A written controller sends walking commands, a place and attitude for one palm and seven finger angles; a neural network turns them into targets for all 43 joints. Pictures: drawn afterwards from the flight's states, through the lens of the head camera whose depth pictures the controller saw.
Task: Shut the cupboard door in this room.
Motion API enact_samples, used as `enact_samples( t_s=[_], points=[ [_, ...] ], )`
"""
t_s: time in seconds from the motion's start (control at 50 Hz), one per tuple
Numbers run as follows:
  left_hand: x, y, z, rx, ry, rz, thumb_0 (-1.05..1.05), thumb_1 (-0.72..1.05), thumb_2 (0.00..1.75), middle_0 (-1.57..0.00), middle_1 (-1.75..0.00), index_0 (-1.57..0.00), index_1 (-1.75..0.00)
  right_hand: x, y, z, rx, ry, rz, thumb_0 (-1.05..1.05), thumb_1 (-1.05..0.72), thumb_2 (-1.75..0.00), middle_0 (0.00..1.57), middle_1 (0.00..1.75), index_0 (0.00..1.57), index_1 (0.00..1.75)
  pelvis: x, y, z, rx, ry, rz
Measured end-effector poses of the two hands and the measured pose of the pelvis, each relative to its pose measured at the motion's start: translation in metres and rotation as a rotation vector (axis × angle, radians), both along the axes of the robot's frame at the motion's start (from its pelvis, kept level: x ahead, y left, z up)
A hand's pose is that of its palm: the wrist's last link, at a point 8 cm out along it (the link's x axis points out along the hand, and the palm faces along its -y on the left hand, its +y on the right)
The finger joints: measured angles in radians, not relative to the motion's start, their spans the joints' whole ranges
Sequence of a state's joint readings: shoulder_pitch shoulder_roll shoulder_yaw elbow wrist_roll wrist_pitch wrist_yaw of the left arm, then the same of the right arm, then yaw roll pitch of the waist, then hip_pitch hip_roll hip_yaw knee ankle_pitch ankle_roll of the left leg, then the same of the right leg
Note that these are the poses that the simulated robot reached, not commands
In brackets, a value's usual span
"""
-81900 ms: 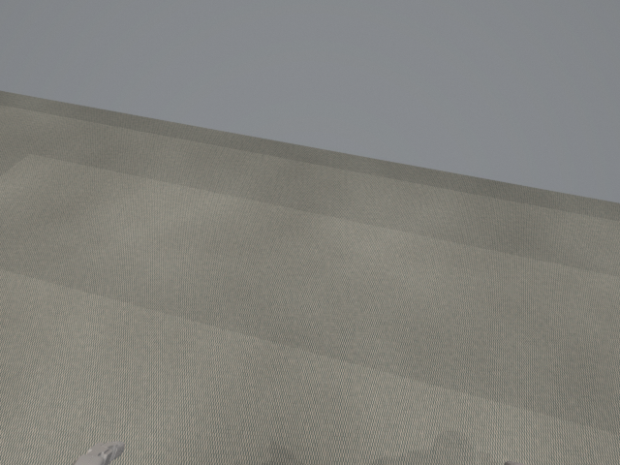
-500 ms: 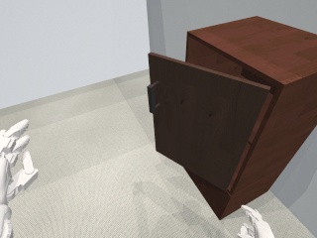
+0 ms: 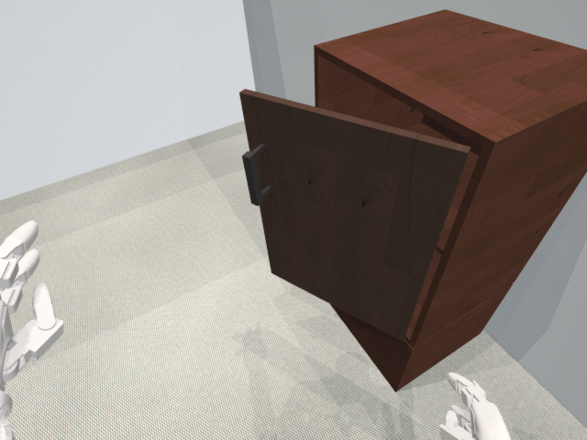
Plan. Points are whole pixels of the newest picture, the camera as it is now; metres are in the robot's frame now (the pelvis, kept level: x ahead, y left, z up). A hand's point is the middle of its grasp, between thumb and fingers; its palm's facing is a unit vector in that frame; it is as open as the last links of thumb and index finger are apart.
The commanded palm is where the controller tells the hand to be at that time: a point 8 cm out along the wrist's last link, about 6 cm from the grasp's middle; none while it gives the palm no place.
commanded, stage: step back with the hand held close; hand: left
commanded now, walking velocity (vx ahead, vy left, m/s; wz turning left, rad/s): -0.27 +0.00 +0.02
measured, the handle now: (258, 175) +0.64 +0.14 +0.00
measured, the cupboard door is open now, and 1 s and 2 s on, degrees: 27 27 27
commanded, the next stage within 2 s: stop stepping back and stand still in 1.24 s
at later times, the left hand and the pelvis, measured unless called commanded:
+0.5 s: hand (11, 366) +0.15 +0.29 +0.15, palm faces +0.39 -0.79 -0.47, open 7.4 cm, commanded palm +0.09 +0.32 +0.17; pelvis -0.05 +0.03 -0.01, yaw -1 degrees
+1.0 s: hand out of the picture +0.05 +0.31 +0.17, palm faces +0.52 -0.71 -0.46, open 7.4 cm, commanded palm -0.02 +0.34 +0.17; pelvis -0.13 +0.03 -0.03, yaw +6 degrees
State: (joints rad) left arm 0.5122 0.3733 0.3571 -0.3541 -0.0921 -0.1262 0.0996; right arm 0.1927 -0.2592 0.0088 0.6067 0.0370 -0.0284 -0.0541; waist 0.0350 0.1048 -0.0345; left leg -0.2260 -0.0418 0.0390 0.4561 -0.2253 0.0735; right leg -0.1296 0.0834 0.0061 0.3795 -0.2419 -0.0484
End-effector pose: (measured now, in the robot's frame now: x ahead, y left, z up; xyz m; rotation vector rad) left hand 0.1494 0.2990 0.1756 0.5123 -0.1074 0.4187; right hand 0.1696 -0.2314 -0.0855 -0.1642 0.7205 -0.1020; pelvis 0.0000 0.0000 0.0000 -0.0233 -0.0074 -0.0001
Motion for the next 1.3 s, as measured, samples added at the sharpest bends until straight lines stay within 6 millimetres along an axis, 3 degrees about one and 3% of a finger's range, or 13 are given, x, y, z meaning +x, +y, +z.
enact_samples(
  t_s=[0.16,0.3,0.5,0.64,0.78,0.94,1.1,1.22,1.3],
  points=[
    [0.013,-0.002,0.003,0.049,0.009,-0.069,0.02,0.88,0.90,-0.21,-0.30,-0.21,-0.30,-0.007,-0.011,-0.004,-0.023,0.045,-0.082,0.02,-0.91,-0.90,0.20,0.30,0.20,0.30,0.000,0.005,-0.004,0.013,0.028,-0.014],
    [0.002,0.009,-0.001,0.050,-0.007,-0.079,0.02,0.88,0.90,-0.21,-0.30,-0.22,-0.30,-0.020,-0.011,0.008,-0.048,0.026,-0.114,0.02,-0.91,-0.90,0.20,0.30,0.20,0.30,-0.015,0.010,-0.007,0.007,0.030,-0.024],
    [-0.041,0.027,-0.006,0.059,-0.069,-0.074,0.02,0.88,0.90,-0.22,-0.30,-0.22,-0.30,-0.056,0.006,0.014,-0.113,0.011,-0.074,0.02,-0.91,-0.90,0.20,0.30,0.20,0.30,-0.050,0.025,-0.012,-0.016,0.018,-0.012],
    [-0.065,0.045,-0.002,0.104,-0.134,-0.032,0.02,0.88,0.90,-0.21,-0.30,-0.22,-0.30,-0.084,0.022,0.002,-0.111,0.024,-0.039,0.02,-0.91,-0.90,0.20,0.30,0.20,0.30,-0.073,0.034,-0.019,-0.023,0.003,0.005],
    [-0.089,0.049,-0.008,0.111,-0.162,-0.023,0.02,0.88,0.90,-0.21,-0.30,-0.21,-0.30,-0.109,0.031,-0.010,-0.105,0.059,-0.003,0.02,-0.91,-0.90,0.20,0.30,0.20,0.30,-0.095,0.036,-0.026,-0.030,-0.005,0.039],
    [-0.128,0.046,-0.002,0.157,-0.214,-0.030,0.02,0.88,0.90,-0.22,-0.30,-0.22,-0.30,-0.125,0.032,-0.013,-0.124,0.045,0.035,0.02,-0.91,-0.90,0.20,0.30,0.20,0.30,-0.120,0.033,-0.033,-0.036,-0.023,0.068],
    [-0.179,0.052,0.007,0.166,-0.287,0.039,0.02,0.88,0.90,-0.22,-0.30,-0.22,-0.30,-0.137,0.037,-0.010,-0.120,0.015,0.079,0.02,-0.91,-0.90,0.20,0.30,0.20,0.30,-0.148,0.032,-0.035,-0.019,-0.025,0.131],
    [-0.201,0.071,-0.008,0.076,-0.292,0.048,0.02,0.88,0.90,-0.21,-0.30,-0.21,-0.30,-0.164,0.054,0.004,-0.150,0.049,0.083,0.02,-0.91,-0.90,0.20,0.30,0.20,0.30,-0.169,0.049,-0.027,0.009,0.009,0.104],
    [-0.206,0.087,-0.011,0.067,-0.293,0.032,0.02,0.88,0.90,-0.21,-0.30,-0.21,-0.30,-0.185,0.071,0.006,-0.175,0.026,0.080,0.02,-0.91,-0.90,0.20,0.30,0.20,0.30,-0.197,0.061,-0.026,-0.022,0.002,0.110]
  ],
)
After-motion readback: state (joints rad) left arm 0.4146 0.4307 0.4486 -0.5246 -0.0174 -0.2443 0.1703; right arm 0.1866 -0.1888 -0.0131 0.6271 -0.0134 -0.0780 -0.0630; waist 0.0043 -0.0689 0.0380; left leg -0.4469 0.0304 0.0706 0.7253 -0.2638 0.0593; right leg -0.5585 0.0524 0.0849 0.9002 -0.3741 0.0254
